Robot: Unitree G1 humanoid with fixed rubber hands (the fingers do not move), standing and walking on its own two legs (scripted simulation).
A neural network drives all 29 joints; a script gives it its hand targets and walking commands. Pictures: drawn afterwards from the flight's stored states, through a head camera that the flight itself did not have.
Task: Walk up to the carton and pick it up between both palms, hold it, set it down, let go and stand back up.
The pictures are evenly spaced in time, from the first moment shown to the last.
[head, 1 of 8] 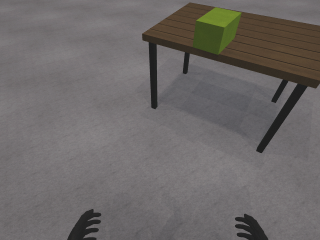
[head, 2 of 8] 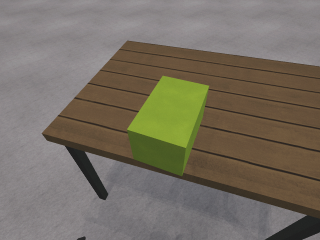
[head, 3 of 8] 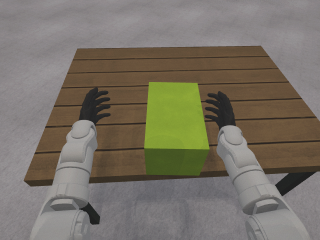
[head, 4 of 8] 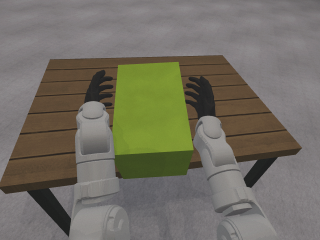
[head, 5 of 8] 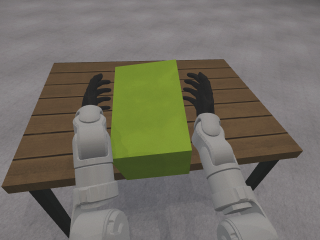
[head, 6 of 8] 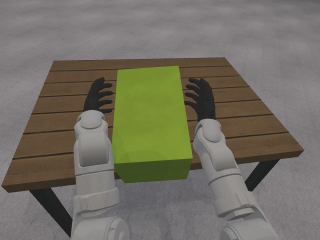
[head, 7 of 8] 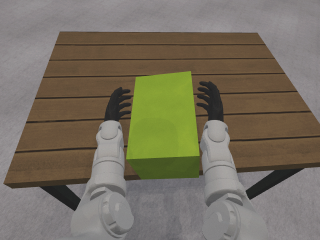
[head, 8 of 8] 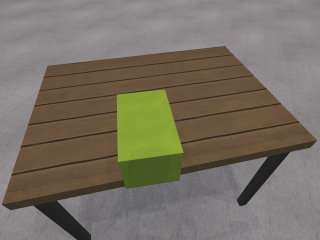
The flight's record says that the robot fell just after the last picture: no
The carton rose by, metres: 0.15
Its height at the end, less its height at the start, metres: +0.00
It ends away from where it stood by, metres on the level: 0.03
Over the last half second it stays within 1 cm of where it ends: yes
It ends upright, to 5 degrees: yes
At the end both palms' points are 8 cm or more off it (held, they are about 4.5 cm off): yes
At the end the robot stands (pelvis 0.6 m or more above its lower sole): yes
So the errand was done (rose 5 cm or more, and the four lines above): yes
